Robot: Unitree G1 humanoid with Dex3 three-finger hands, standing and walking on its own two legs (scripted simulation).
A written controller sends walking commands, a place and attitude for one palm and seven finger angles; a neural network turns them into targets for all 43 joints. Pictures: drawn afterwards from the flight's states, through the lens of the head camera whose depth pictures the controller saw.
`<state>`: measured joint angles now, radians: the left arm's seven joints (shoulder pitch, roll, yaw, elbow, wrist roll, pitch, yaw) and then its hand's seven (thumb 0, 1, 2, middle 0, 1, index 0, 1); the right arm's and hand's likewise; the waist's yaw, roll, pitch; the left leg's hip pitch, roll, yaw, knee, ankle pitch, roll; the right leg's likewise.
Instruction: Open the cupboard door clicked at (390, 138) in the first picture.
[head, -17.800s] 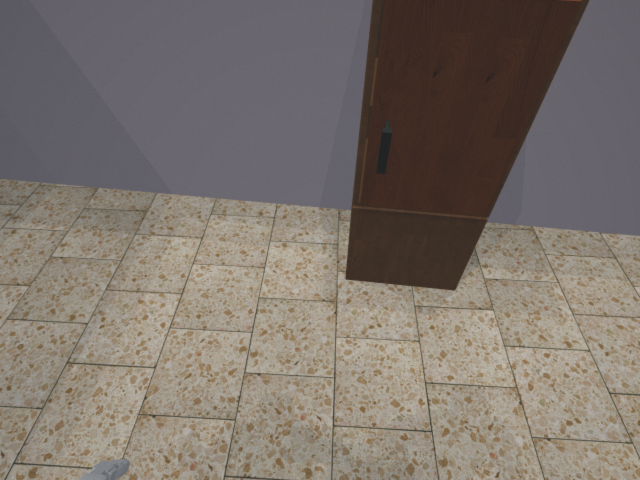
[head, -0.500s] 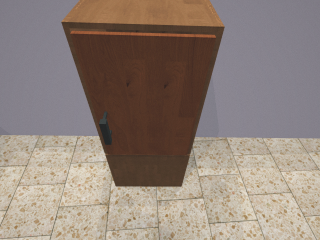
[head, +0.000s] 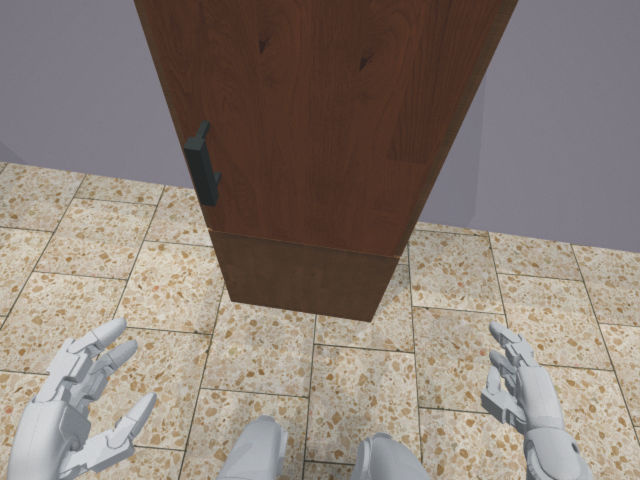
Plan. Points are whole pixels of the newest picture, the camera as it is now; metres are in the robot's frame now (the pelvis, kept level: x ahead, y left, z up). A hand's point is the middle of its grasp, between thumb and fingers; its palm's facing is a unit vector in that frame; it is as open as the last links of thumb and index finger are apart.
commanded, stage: raise the hand with hooked fingers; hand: left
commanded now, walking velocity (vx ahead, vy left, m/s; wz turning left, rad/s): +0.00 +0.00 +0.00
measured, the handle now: (207, 164) +0.54 +0.26 +0.00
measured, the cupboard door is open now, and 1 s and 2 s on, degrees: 0 0 0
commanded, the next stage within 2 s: move the hooked fingers beside the handle in 1.54 s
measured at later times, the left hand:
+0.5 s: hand (118, 352) +0.23 +0.26 +0.03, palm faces +0.01 -1.00 -0.07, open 12.4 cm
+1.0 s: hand (78, 307) +0.27 +0.32 +0.04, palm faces -0.01 -1.00 -0.07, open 14.0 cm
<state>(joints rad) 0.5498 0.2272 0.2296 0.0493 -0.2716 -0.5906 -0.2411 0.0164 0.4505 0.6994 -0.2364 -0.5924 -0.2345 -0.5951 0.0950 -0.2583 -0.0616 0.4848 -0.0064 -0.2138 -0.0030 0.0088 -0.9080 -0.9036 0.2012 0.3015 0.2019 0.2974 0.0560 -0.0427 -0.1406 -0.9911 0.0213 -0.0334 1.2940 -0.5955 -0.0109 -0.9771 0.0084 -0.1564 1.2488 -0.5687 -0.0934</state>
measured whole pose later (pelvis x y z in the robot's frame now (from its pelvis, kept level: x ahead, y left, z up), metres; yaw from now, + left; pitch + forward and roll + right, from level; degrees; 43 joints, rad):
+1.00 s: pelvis -0.02 +0.06 +0.00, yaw -2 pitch +20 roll -4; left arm 0.05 0.39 0.40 0.34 -0.35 -0.43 -0.48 -0.01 -0.49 0.30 -0.30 -1.20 -0.30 -1.20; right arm 0.23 -0.27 0.05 0.53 0.02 -0.21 -0.05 0.01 -0.90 -0.90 0.21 0.30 0.21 0.30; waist 0.00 0.01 -0.15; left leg -1.07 -0.01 0.01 1.28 -0.55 0.07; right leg -1.04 -0.02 -0.11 1.20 -0.49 -0.01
